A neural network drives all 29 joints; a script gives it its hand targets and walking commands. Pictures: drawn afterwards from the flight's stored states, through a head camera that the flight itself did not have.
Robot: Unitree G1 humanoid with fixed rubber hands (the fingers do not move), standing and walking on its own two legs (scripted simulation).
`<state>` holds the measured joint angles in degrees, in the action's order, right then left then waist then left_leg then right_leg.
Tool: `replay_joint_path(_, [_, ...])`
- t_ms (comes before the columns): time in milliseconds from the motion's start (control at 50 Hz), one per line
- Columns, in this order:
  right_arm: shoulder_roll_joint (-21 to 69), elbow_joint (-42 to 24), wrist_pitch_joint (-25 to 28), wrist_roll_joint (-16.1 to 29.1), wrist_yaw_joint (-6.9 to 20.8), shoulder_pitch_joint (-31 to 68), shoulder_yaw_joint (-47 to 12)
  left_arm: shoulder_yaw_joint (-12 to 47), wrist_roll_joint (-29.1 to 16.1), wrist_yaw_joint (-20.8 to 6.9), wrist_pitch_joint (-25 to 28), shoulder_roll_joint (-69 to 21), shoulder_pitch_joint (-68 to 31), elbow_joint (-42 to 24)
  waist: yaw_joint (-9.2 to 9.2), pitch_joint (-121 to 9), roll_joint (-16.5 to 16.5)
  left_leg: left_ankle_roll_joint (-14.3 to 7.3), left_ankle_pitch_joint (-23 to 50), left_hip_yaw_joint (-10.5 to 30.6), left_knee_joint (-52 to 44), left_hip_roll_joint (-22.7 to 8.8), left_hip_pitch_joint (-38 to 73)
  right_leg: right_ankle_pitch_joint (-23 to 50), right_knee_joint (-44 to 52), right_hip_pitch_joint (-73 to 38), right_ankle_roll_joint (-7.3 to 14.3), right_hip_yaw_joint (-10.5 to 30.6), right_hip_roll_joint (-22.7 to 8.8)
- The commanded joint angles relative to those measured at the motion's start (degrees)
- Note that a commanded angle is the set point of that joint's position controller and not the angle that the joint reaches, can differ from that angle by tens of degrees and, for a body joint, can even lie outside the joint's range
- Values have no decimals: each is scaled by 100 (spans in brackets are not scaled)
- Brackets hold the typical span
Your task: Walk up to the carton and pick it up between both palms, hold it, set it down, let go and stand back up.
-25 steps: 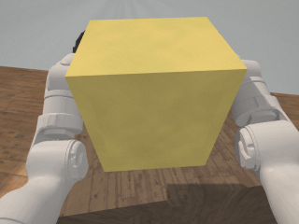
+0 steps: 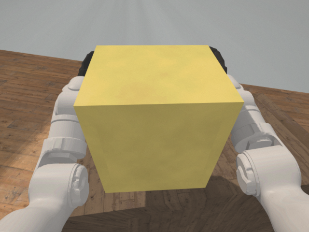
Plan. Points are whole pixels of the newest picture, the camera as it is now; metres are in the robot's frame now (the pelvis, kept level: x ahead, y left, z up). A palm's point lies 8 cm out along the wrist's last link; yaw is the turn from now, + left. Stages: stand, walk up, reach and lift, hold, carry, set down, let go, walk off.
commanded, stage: set down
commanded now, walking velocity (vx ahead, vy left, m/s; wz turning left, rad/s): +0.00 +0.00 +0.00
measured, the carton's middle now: (154, 121) +0.31 +0.01 +0.20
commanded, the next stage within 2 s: none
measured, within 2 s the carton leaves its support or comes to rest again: neither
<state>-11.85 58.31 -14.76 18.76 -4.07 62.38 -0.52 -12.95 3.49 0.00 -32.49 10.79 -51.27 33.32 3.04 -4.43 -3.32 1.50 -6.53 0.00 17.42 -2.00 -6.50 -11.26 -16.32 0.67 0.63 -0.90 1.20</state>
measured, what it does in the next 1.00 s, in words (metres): stands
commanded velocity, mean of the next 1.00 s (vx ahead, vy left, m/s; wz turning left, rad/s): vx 0.00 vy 0.00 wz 0.00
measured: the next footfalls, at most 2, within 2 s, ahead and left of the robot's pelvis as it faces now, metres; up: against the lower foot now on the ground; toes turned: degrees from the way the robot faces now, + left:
none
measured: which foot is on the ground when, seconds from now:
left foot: down 0.00-1.00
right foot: down 0.00-1.00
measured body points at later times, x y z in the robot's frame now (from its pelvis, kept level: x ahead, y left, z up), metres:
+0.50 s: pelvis +0.01 +0.00 +0.00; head -0.03 +0.02 +0.45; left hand +0.42 +0.18 +0.21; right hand +0.43 -0.15 +0.23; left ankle +0.04 +0.14 -0.75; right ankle -0.02 -0.11 -0.75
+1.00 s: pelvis +0.01 +0.00 +0.00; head -0.03 +0.01 +0.45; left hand +0.43 +0.16 +0.21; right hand +0.44 -0.16 +0.21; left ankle +0.04 +0.14 -0.75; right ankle -0.02 -0.11 -0.75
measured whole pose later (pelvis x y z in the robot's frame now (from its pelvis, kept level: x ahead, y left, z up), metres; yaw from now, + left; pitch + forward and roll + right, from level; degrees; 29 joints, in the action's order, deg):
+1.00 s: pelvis +0.01 +0.00 +0.00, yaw -1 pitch -3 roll +0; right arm -10.6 56.8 -12.5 12.2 -1.2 56.3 2.0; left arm -14.3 5.9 -2.3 -28.5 8.4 -48.0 35.1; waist 1.9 -3.5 -1.1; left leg 1.4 -7.1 -0.9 16.6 -1.6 -6.7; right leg -12.5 -17.3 2.0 0.4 0.0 0.8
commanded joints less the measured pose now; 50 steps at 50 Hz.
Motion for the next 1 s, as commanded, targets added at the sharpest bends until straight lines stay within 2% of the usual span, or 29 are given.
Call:
replay_joint_path(0, [3307, -1664, 160, 198, 233, 4101, -892, 1681, -390, -403, 440, -3301, -4653, -1551, -34, -2473, 498, -95, 1415, -45, 122, 351, 1586, 1869, 260, 354, -504, -26, 86])
replay_joint_path(40, [3247, -1572, 128, 268, 258, 4036, -895, 1647, -312, -406, 381, -3260, -4545, -1470, -45, -2310, 606, -60, 1496, -38, 141, 350, 1615, 1955, 275, 511, -532, -61, 106])
replay_joint_path(80, [3210, -1562, 97, 227, 261, 3900, -851, 1733, -362, -412, 373, -3309, -4595, -1677, 63, -2429, 645, -10, 1487, -23, 163, 310, 1801, 1775, 302, 608, -486, -75, 135])
replay_joint_path(160, [3175, -1339, 47, 71, 294, 3646, -748, 1507, -203, -494, 308, -3248, -4287, -1380, 32, -2033, 471, -86, 1283, -18, 100, 294, 1733, 1589, 349, 742, -497, -70, 104])
replay_joint_path(200, [3051, -1101, -6, 13, 287, 3488, -678, 1325, -116, -549, 294, -3119, -4150, -1196, 20, -1801, 349, -111, 1220, -53, 21, 302, 1630, 1678, 336, 633, -526, -90, 117])
replay_joint_path(220, [3022, -1233, 29, 49, 287, 3470, -713, 1390, -127, -541, 325, -3056, -4229, -1427, -19, -2030, 490, -67, 1327, -77, 59, 315, 1707, 1716, 304, 598, -527, -66, 107])
replay_joint_path(240, [3202, -1563, 119, 103, 226, 3171, -999, 1116, -146, -530, 412, -2647, -3663, -1529, -25, -1968, 228, -135, 1403, -123, 134, 425, 1365, 2135, 189, 149, -588, -83, 66])
replay_joint_path(280, [3091, -1579, 192, 40, 177, 3094, -970, 1084, -35, -565, 491, -2551, -3679, -1575, -37, -1926, 256, -103, 1416, -149, 72, 440, 1385, 2446, 75, 101, -678, -137, 57])
replay_joint_path(380, [3253, -1970, 324, -46, 237, 3080, -1040, 1563, -203, -497, 599, -2979, -3882, -2057, 64, -2205, 490, 46, 1705, -77, 186, 403, 1673, 2326, 64, 339, -605, -225, 133])
replay_joint_path(480, [3328, -2129, 365, -129, 259, 3007, -1060, 1841, -304, -404, 657, -3247, -3893, -2150, 152, -2352, 604, 127, 1762, -3, 268, 384, 1828, 2359, 54, 490, -583, -267, 156])
replay_joint_path(600, [3340, -2063, 394, -249, 272, 2925, -1004, 1773, -210, -392, 689, -3358, -3683, -1902, 90, -2292, 563, 124, 1683, 9, 255, 380, 1756, 2377, 41, 491, -585, -275, 155])
replay_joint_path(620, [3338, -1771, 331, -282, 319, 2998, -845, 1875, -252, -423, 639, -3516, -3969, -1841, 95, -2400, 725, 137, 1875, 20, 228, 325, 1945, 2342, 105, 705, -534, -245, 189])
replay_joint_path(640, [3342, -1761, 319, -201, 374, 3085, -841, 1993, -300, -420, 591, -3663, -4072, -1898, 84, -2462, 850, 188, 2008, 35, 265, 307, 2153, 2195, 159, 785, -487, -248, 204])
replay_joint_path(680, [3416, -1950, 329, -105, 420, 3112, -1008, 2081, -419, -388, 571, -3735, -3980, -2049, 20, -2716, 832, 208, 2317, 62, 418, 314, 2238, 2430, 137, 804, -501, -242, 220])
replay_joint_path(740, [3293, -1429, 213, -280, 482, 2999, -777, 1614, -198, -449, 487, -3523, -3753, -1415, -11, -2043, 512, 57, 1717, 18, 207, 320, 1842, 2039, 225, 915, -555, -190, 177])
replay_joint_path(760, [3324, -1523, 213, -292, 483, 3117, -780, 1531, -180, -490, 489, -3435, -3829, -1412, -85, -2131, 400, -19, 1584, -20, 160, 338, 1780, 2099, 200, 679, -591, -157, 154])
replay_joint_path(780, [3365, -1595, 230, -291, 474, 3116, -819, 1535, -194, -505, 516, -3479, -3818, -1409, -94, -2284, 395, -34, 1636, -26, 155, 331, 1771, 2322, 137, 516, -604, -130, 159])
replay_joint_path(800, [3340, -1455, 218, -331, 457, 3070, -739, 1470, -152, -521, 537, -3394, -3804, -1253, -77, -2052, 415, -40, 1479, -48, 119, 354, 1546, 2302, 132, 577, -624, -119, 143])
replay_joint_path(820, [3415, -1591, 228, -359, 466, 3160, -762, 1443, -138, -517, 565, -3425, -3864, -1243, -103, -2229, 328, -92, 1357, -74, 81, 367, 1537, 2265, 144, 440, -636, -108, 136])
replay_joint_path(860, [3478, -1430, 251, -419, 485, 3086, -706, 1362, -109, -518, 640, -3473, -3791, -1140, -110, -2142, 351, -77, 1530, -74, 102, 376, 1495, 2529, 80, 446, -655, -107, 137])
replay_joint_path(880, [3436, -1412, 265, -443, 492, 3133, -681, 1260, -53, -534, 649, -3384, -3819, -1073, -191, -2053, 361, -78, 1460, -112, 89, 372, 1438, 2411, 90, 518, -638, -104, 122])
replay_joint_path(900, [3433, -1500, 297, -478, 505, 3237, -625, 1221, -67, -550, 670, -3348, -3822, -976, -194, -2163, 256, -121, 1322, -117, 80, 378, 1415, 2304, 112, 490, -642, -92, 110])
replay_joint_path(920, [3402, -1317, 292, -594, 495, 3065, -507, 1110, -6, -570, 682, -3266, -3703, -775, -173, -1841, 182, -149, 1257, -131, 48, 365, 1342, 2308, 108, 515, -659, -78, 98])
replay_joint_path(940, [3440, -1335, 328, -625, 507, 3121, -482, 1149, -25, -580, 746, -3274, -3878, -910, -158, -2129, 217, -162, 1161, -147, -7, 371, 1414, 2235, 111, 443, -657, -87, 96])
replay_joint_path(960, [3481, -1230, 362, -691, 523, 3053, -452, 1113, 17, -563, 808, -3265, -3909, -843, -200, -2091, 282, -139, 1232, -155, 12, 368, 1386, 2316, 97, 483, -660, -71, 91])
replay_joint_path(980, [3555, -1537, 451, -667, 519, 3232, -537, 1285, -104, -543, 880, -3415, -3994, -997, -196, -2505, 266, -121, 1528, -146, 81, 371, 1519, 2563, 62, 350, -647, -105, 126])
